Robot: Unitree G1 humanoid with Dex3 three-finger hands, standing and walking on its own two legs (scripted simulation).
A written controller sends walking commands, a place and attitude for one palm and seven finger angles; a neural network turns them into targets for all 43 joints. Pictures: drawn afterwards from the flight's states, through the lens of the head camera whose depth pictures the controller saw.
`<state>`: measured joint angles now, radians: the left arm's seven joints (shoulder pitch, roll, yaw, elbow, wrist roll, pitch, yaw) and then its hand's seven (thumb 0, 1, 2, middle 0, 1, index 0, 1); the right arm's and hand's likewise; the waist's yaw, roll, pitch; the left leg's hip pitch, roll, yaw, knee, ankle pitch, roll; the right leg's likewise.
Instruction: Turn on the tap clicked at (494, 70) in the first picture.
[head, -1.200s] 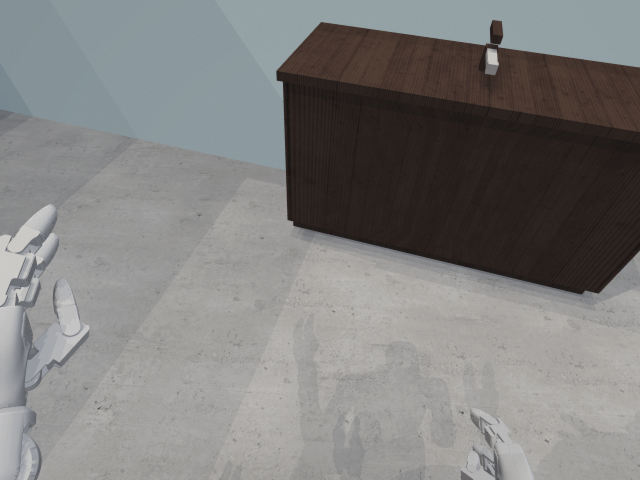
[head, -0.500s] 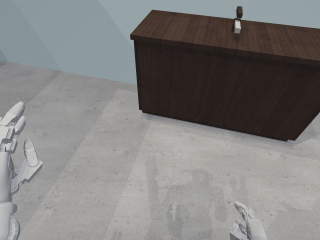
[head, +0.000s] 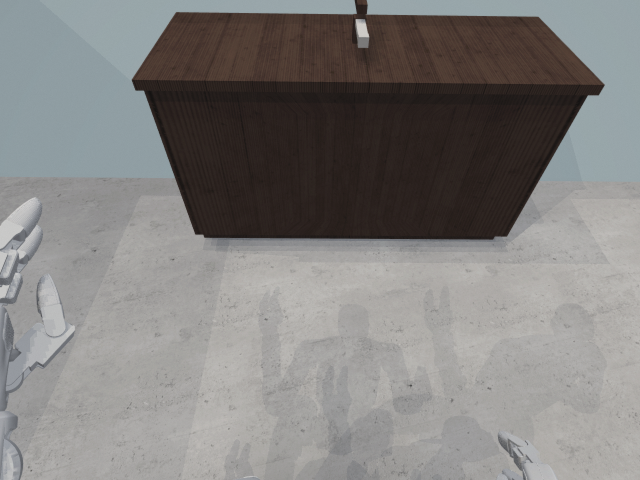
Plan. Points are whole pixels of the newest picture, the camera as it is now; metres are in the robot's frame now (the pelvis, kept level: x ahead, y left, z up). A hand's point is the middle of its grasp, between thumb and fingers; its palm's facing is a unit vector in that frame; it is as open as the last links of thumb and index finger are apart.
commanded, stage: walk to a spot facing it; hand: left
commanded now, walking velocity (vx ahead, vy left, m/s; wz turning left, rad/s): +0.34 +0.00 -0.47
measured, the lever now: (363, 40) +1.16 -0.04 +0.03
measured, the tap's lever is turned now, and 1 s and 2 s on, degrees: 0 0 0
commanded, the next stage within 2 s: turn to face it in 1.02 s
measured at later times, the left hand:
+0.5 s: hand (236, 180) +0.43 +0.14 +0.16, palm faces +0.13 -0.84 -0.53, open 7.4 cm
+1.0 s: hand (303, 105) +0.57 +0.07 +0.18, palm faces +0.00 -0.93 -0.37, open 7.4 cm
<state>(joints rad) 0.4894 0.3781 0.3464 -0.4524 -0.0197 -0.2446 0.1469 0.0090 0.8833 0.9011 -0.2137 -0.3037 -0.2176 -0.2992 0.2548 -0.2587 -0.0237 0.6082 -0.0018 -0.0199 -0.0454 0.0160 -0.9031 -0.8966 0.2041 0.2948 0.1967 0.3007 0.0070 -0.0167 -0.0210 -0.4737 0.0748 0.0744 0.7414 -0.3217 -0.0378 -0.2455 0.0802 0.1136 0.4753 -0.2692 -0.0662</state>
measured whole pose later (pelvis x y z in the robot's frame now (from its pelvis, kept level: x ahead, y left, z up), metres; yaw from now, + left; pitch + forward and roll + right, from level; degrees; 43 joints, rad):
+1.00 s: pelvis +0.27 -0.05 +0.00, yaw -28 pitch -1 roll -2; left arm 0.40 0.33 0.35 -0.46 0.00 -0.23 0.14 0.01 0.89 0.90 -0.21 -0.30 -0.21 -0.30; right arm 0.22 -0.12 0.05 0.58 -0.02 -0.09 -0.04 0.01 -0.90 -0.90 0.21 0.30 0.20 0.30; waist 0.01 0.02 0.02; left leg -0.24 0.19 0.23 0.54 -0.26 -0.04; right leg -0.47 -0.06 -0.13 0.95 -0.40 0.02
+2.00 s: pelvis +0.30 -0.12 -0.01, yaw -21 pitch -2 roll +0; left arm 0.44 0.33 0.31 -0.48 -0.03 -0.17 0.16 0.01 0.88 0.90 -0.21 -0.30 -0.22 -0.30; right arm 0.21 -0.22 0.01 0.62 -0.01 -0.04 -0.07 0.01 -0.90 -0.90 0.21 0.30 0.20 0.30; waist 0.00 0.01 0.02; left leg -0.33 0.03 0.06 0.71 -0.36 -0.02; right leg -0.24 -0.08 -0.15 0.57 -0.29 0.00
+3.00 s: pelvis +0.36 -0.15 +0.00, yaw -19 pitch +0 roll -1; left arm 0.50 0.39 0.37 -0.54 -0.02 -0.23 0.15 0.01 0.89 0.90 -0.21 -0.30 -0.21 -0.30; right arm 0.22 -0.12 0.04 0.61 0.00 -0.11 -0.05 0.01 -0.90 -0.90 0.21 0.30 0.20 0.30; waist 0.00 0.02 0.04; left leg -0.24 0.11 0.15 0.52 -0.26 -0.01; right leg -0.41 -0.07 -0.14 0.71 -0.35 0.03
